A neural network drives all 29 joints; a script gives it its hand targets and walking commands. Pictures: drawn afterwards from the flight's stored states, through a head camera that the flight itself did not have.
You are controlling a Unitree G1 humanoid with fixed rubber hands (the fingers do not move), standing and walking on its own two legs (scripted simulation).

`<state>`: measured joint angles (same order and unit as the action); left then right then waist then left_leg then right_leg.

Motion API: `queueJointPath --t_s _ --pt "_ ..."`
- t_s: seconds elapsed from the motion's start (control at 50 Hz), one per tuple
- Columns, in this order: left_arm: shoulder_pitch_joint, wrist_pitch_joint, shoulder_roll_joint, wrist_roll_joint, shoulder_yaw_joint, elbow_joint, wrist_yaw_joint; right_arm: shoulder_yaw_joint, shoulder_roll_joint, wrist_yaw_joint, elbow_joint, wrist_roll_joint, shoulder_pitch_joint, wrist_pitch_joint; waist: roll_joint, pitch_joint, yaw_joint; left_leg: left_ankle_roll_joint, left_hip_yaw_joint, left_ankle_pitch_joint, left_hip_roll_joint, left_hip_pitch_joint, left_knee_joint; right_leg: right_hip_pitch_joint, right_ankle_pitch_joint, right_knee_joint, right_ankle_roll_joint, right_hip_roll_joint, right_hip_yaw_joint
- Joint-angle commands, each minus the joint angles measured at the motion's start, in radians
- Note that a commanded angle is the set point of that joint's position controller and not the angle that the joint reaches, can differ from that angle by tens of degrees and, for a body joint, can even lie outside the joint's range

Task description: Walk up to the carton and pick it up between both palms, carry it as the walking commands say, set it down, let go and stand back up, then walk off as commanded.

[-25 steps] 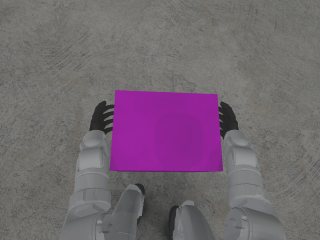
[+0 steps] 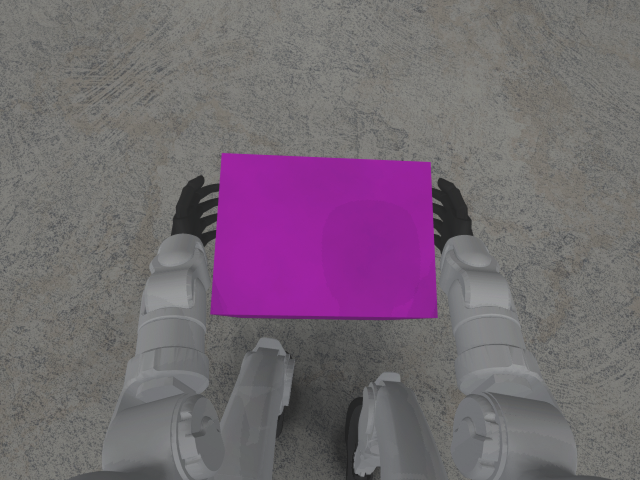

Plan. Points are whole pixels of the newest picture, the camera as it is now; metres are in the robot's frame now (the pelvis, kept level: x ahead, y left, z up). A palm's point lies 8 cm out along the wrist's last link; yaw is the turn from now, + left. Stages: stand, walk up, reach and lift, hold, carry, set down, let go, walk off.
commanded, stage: set down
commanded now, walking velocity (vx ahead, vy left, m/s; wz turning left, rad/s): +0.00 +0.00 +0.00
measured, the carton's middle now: (319, 254) +0.40 +0.06 -0.16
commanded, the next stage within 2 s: none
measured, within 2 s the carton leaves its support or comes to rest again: neither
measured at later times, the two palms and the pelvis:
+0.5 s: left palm (209, 241) +0.39 +0.23 -0.17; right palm (432, 239) +0.45 -0.10 -0.16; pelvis -0.02 +0.00 -0.08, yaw -2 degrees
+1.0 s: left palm (224, 243) +0.42 +0.23 -0.26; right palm (416, 242) +0.47 -0.10 -0.26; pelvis -0.04 +0.01 -0.14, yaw -3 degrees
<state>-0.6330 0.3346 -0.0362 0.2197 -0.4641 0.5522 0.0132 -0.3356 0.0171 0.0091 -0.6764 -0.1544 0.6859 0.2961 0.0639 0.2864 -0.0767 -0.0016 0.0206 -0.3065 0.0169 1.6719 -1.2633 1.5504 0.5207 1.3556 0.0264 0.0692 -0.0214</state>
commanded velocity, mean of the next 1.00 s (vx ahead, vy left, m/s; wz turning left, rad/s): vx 0.00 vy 0.00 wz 0.00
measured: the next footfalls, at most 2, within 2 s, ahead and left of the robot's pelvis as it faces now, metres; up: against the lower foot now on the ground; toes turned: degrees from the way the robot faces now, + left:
none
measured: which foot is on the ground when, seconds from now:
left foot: down 0.00-1.00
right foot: down 0.00-1.00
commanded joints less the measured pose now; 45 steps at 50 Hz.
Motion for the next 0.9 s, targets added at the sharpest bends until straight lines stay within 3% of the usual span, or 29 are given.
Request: queueJointPath --t_s 0.0,0.04,0.08,0.1,0.12,0.14,0.16,0.24,0.28,0.32,0.38,0.44,0.48,0.56,0.58,0.6,0.62,0.64,0.66,0.7,0.72,0.74,0.76,0.78,0.8,0.82,0.84,0.86,0.88 --pt "-0.600 -0.022 -0.890 -0.154 0.556 0.064 0.243 0.480 0.911 -0.213 0.059 0.123 0.679 -0.061 -0.031 0.739 -0.020 0.001 0.002 0.191 -0.121 -0.732 -0.022 -0.135 -0.175 -0.161 -0.022 0.088 0.053" --pt "-0.675 -0.032 -0.873 -0.183 0.586 -0.025 0.239 0.506 0.930 -0.213 0.091 0.137 0.685 -0.066 -0.020 0.827 -0.011 0.011 0.000 0.225 -0.129 -0.755 -0.043 -0.113 -0.224 -0.109 -0.028 0.108 0.042" --pt "-0.600 -0.031 -0.823 -0.154 0.546 0.037 0.229 0.513 0.955 -0.207 0.062 0.158 0.702 -0.066 0.003 0.835 -0.081 -0.004 0.007 0.250 -0.123 -0.744 -0.063 -0.096 -0.217 -0.089 -0.033 0.097 0.039" --pt "-0.636 -0.030 -0.814 -0.153 0.548 0.032 0.225 0.503 0.902 -0.208 0.081 0.159 0.731 -0.073 -0.050 0.794 -0.050 0.008 -0.013 0.240 -0.128 -0.715 -0.071 -0.023 -0.211 -0.065 -0.041 0.107 0.028" --pt "-0.622 -0.039 -0.859 -0.178 0.576 0.010 0.221 0.534 0.943 -0.201 0.053 0.161 0.671 -0.069 0.013 0.854 -0.041 0.004 0.002 0.301 -0.128 -0.724 -0.084 -0.080 -0.258 -0.074 -0.041 0.106 0.025" --pt "-0.655 -0.039 -0.803 -0.180 0.550 0.029 0.226 0.520 0.949 -0.193 0.027 0.163 0.678 -0.064 0.044 0.830 -0.062 -0.001 -0.002 0.273 -0.128 -0.689 -0.106 -0.079 -0.227 -0.068 -0.043 0.102 0.033" --pt "-0.653 -0.030 -0.801 -0.146 0.534 0.049 0.226 0.473 0.932 -0.195 -0.035 0.138 0.639 -0.057 -0.027 0.777 -0.050 0.011 -0.007 0.242 -0.127 -0.680 -0.095 -0.002 -0.197 -0.057 -0.039 0.111 0.034" --pt "-0.707 -0.033 -0.801 -0.181 0.536 0.033 0.215 0.497 0.873 -0.195 0.067 0.181 0.804 -0.074 -0.056 0.857 -0.070 0.015 -0.025 0.216 -0.127 -0.691 -0.138 0.032 -0.176 -0.003 -0.037 0.115 0.021" --pt "-0.728 -0.032 -0.815 -0.193 0.554 0.022 0.204 0.467 0.877 -0.190 0.018 0.159 0.757 -0.074 -0.042 0.851 -0.036 0.022 -0.016 0.197 -0.126 -0.669 -0.149 0.034 -0.166 0.011 -0.028 0.124 0.009" --pt "-0.739 -0.025 -0.786 -0.174 0.521 0.082 0.205 0.452 0.848 -0.191 -0.039 0.151 0.766 -0.064 -0.040 0.753 -0.041 0.023 -0.013 0.171 -0.119 -0.599 -0.159 0.123 -0.125 0.016 -0.029 0.120 0.016" --pt "-0.811 -0.036 -0.828 -0.211 0.560 0.002 0.190 0.452 0.879 -0.190 -0.025 0.154 0.764 -0.070 -0.050 0.852 -0.019 0.032 -0.016 0.183 -0.131 -0.637 -0.178 0.081 -0.164 0.045 -0.022 0.131 0.005" --pt "-0.816 -0.036 -0.786 -0.211 0.545 0.030 0.184 0.482 0.864 -0.187 0.019 0.198 0.881 -0.080 -0.065 0.890 -0.071 0.021 -0.026 0.201 -0.121 -0.631 -0.219 0.114 -0.156 0.096 -0.029 0.123 0.001" --pt "-0.866 -0.037 -0.794 -0.223 0.545 0.027 0.176 0.442 0.829 -0.191 -0.020 0.182 0.890 -0.076 -0.050 0.833 -0.031 0.022 0.000 0.122 -0.118 -0.599 -0.224 0.169 -0.098 0.118 -0.023 0.131 -0.009" --pt "-0.884 -0.044 -0.755 -0.208 0.512 0.038 0.163 0.474 0.856 -0.186 -0.004 0.187 0.956 -0.073 -0.019 0.881 -0.086 0.016 -0.036 0.169 -0.130 -0.551 -0.268 0.153 -0.121 0.146 -0.027 0.128 -0.005" --pt "-0.906 -0.044 -0.773 -0.233 0.561 -0.002 0.162 0.483 0.842 -0.184 -0.014 0.197 0.923 -0.069 -0.055 0.926 -0.060 0.023 -0.041 0.207 -0.123 -0.563 -0.289 0.148 -0.152 0.150 -0.025 0.131 0.007" --pt "-0.890 -0.042 -0.772 -0.238 0.545 0.021 0.167 0.472 0.844 -0.185 -0.023 0.174 0.915 -0.069 0.014 0.886 -0.043 0.016 -0.014 0.203 -0.125 -0.533 -0.286 0.160 -0.150 0.161 -0.034 0.131 -0.012" --pt "-0.918 -0.038 -0.764 -0.230 0.556 0.011 0.170 0.450 0.830 -0.190 -0.034 0.177 0.919 -0.069 -0.059 0.885 -0.046 0.024 -0.022 0.215 -0.122 -0.568 -0.287 0.214 -0.149 0.177 -0.031 0.136 -0.016" --pt "-0.925 -0.039 -0.771 -0.254 0.563 0.001 0.171 0.473 0.825 -0.185 -0.027 0.190 0.920 -0.064 -0.028 0.910 -0.054 0.027 -0.035 0.229 -0.120 -0.550 -0.315 0.193 -0.157 0.178 -0.026 0.130 -0.010" --pt "-0.925 -0.034 -0.756 -0.240 0.536 0.040 0.173 0.427 0.818 -0.185 -0.061 0.170 0.908 -0.060 -0.064 0.876 -0.026 0.026 -0.040 0.178 -0.116 -0.546 -0.314 0.219 -0.117 0.177 -0.023 0.130 -0.007" --pt "-0.958 -0.038 -0.746 -0.225 0.503 0.064 0.174 0.432 0.832 -0.185 -0.063 0.162 0.980 -0.063 -0.008 0.826 -0.066 0.012 -0.042 0.110 -0.123 -0.448 -0.324 0.228 -0.068 0.185 -0.022 0.126 -0.004" --pt "-0.952 -0.039 -0.756 -0.223 0.511 0.046 0.177 0.428 0.825 -0.182 -0.046 0.157 0.977 -0.061 -0.003 0.859 -0.044 0.005 -0.032 0.146 -0.119 -0.425 -0.343 0.198 -0.099 0.190 -0.021 0.127 0.002" --pt "-0.995 -0.040 -0.702 -0.229 0.519 0.013 0.172 0.436 0.818 -0.188 -0.060 0.188 0.968 -0.059 -0.047 0.875 -0.080 0.015 -0.038 0.168 -0.115 -0.484 -0.349 0.254 -0.108 0.222 -0.026 0.125 -0.010" --pt "-1.004 -0.044 -0.727 -0.229 0.507 0.028 0.167 0.449 0.861 -0.183 -0.073 0.179 0.972 -0.061 -0.006 0.883 -0.079 0.011 -0.032 0.174 -0.116 -0.455 -0.355 0.221 -0.115 0.218 -0.018 0.126 -0.008" --pt "-0.968 -0.043 -0.720 -0.236 0.518 0.012 0.165 0.466 0.825 -0.179 0.015 0.210 1.012 -0.069 -0.040 0.936 -0.092 0.012 -0.055 0.225 -0.116 -0.496 -0.375 0.212 -0.147 0.223 -0.028 0.127 -0.004" --pt "-0.963 -0.048 -0.715 -0.232 0.518 0.016 0.162 0.479 0.853 -0.178 -0.003 0.208 1.001 -0.067 -0.013 0.948 -0.096 0.009 -0.053 0.224 -0.121 -0.500 -0.383 0.221 -0.150 0.245 -0.029 0.130 -0.011" --pt "-1.017 -0.052 -0.718 -0.271 0.531 -0.002 0.160 0.488 0.818 -0.174 0.000 0.221 1.022 -0.068 0.000 0.956 -0.056 0.017 -0.046 0.235 -0.115 -0.487 -0.395 0.225 -0.162 0.244 -0.034 0.134 -0.014" --pt "-1.023 -0.049 -0.715 -0.254 0.528 0.010 0.164 0.484 0.815 -0.174 -0.034 0.215 1.001 -0.065 -0.012 0.906 -0.083 0.018 -0.061 0.242 -0.116 -0.442 -0.399 0.235 -0.162 0.244 -0.030 0.130 -0.009" --pt "-0.983 -0.046 -0.709 -0.242 0.502 0.049 0.170 0.460 0.786 -0.173 -0.049 0.195 1.037 -0.062 0.012 0.830 -0.070 0.008 -0.032 0.208 -0.113 -0.395 -0.388 0.283 -0.123 0.251 -0.035 0.129 -0.012" --pt "-1.064 -0.050 -0.683 -0.253 0.521 0.024 0.168 0.468 0.810 -0.173 -0.025 0.218 1.043 -0.069 -0.029 0.903 -0.093 0.010 -0.056 0.195 -0.113 -0.450 -0.413 0.278 -0.115 0.268 -0.028 0.132 -0.016"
